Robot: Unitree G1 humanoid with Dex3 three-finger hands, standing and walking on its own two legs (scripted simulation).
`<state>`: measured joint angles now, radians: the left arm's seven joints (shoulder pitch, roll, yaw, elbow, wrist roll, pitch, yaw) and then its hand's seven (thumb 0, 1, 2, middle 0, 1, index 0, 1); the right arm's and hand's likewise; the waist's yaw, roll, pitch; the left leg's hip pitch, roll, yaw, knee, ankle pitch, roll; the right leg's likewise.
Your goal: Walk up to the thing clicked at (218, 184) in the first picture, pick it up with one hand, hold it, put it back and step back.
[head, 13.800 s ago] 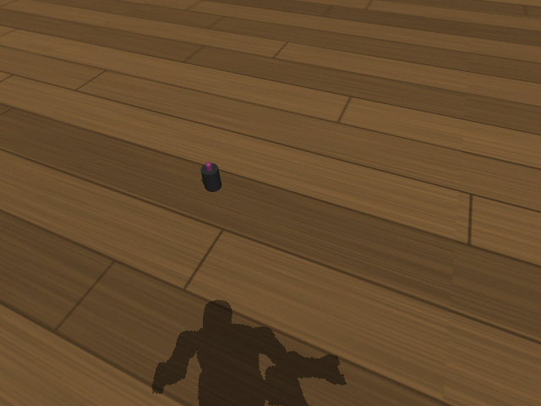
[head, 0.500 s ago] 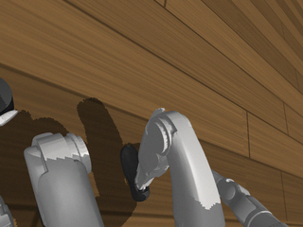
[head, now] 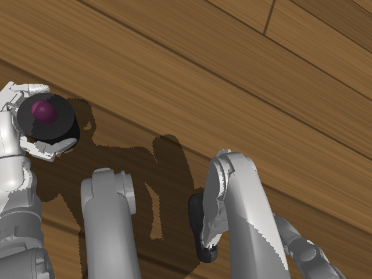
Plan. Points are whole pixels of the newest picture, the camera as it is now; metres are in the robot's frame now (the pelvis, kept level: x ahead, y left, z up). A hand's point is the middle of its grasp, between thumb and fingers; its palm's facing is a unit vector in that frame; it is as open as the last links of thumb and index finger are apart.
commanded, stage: settle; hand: left
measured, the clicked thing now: (51, 122) +0.43 +0.25 -0.09
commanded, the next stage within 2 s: lift in 1.02 s
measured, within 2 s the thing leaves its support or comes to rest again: neither
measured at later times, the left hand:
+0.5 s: hand (43, 101) +0.44 +0.25 -0.02, palm faces +0.21 -0.98 -0.06, open 11.8 cm
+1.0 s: hand (38, 91) +0.45 +0.25 +0.00, palm faces +0.24 -0.97 -0.05, open 11.9 cm
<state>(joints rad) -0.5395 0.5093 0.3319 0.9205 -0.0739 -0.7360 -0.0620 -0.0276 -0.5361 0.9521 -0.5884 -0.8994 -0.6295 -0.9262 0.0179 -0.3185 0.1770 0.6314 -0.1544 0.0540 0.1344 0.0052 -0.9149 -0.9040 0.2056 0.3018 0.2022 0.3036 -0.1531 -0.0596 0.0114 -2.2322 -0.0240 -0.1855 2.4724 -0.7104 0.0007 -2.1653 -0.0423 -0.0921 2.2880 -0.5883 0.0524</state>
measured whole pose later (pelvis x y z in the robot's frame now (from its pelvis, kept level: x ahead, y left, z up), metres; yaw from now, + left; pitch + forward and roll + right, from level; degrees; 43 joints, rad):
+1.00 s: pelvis +0.01 -0.01 +0.05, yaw +5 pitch +33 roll -5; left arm -0.64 0.40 0.41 0.95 -0.08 -0.62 -0.14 -0.03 -0.61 1.05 -0.59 -0.94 -0.62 -0.97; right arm 0.10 -0.29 0.05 0.67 -0.08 0.03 0.06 0.01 -0.93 -0.91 0.20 0.30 0.20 0.30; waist -0.14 0.00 -0.12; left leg -2.14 -0.02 -0.10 2.28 -0.72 -0.02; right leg -2.14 -0.06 -0.02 2.19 -0.63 0.03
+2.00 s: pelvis +0.04 -0.01 +0.20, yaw +6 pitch +30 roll -3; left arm -0.29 0.28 0.24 0.37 -0.17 -0.32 -0.07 -0.03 -0.61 1.06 -0.58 -0.95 -0.62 -0.98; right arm 0.13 -0.26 -0.01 0.60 0.04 -0.02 -0.02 0.01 -0.93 -0.90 0.20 0.30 0.20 0.30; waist -0.05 0.03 -0.17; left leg -1.64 0.01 -0.06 1.80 -0.69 -0.01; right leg -1.65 -0.05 -0.03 1.73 -0.61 0.03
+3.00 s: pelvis +0.09 -0.01 +0.38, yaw +7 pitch +13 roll -2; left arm -0.13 0.22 0.14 0.39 -0.16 -0.31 -0.03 -0.03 -0.61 1.06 -0.58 -0.95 -0.62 -0.97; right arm 0.22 -0.21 0.01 0.65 0.01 -0.05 -0.05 0.01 -0.92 -0.90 0.20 0.30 0.20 0.30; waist -0.03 0.01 -0.08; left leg -0.78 0.04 -0.03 1.07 -0.51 -0.02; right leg -0.79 -0.03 -0.04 1.01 -0.44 0.02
